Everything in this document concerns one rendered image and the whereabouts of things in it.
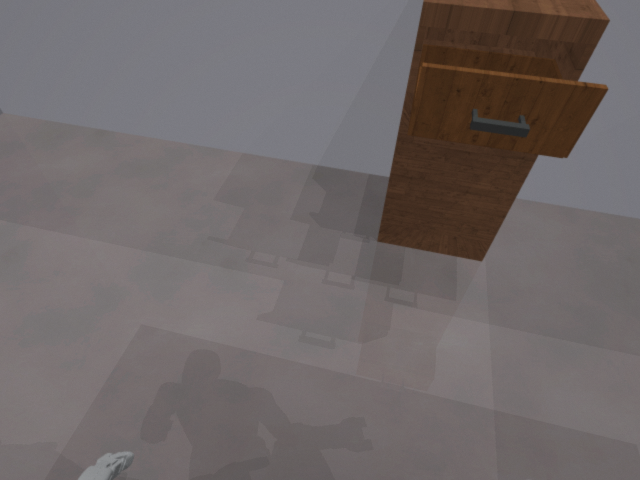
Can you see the left robot hand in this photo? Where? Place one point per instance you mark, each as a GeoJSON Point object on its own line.
{"type": "Point", "coordinates": [108, 466]}

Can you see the handle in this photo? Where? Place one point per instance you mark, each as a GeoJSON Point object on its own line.
{"type": "Point", "coordinates": [520, 129]}

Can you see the cabinet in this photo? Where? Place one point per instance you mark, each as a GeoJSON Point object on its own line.
{"type": "Point", "coordinates": [452, 198]}

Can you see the drawer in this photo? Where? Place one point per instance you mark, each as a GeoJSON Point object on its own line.
{"type": "Point", "coordinates": [451, 82]}

